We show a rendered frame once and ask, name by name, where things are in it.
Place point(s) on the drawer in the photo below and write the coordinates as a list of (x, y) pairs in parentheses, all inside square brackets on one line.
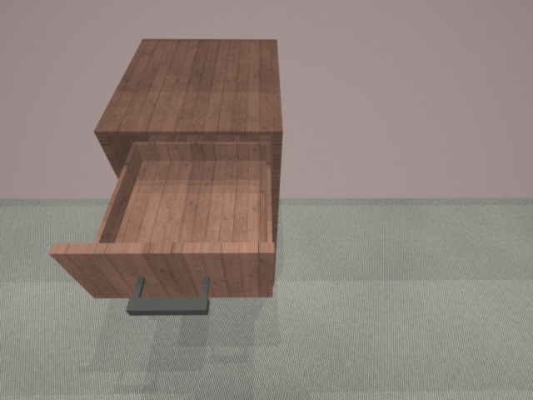
[(182, 211)]

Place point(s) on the handle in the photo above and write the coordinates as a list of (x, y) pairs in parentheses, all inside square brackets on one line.
[(159, 306)]

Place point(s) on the cabinet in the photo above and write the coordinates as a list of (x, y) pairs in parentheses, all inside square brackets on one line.
[(198, 90)]

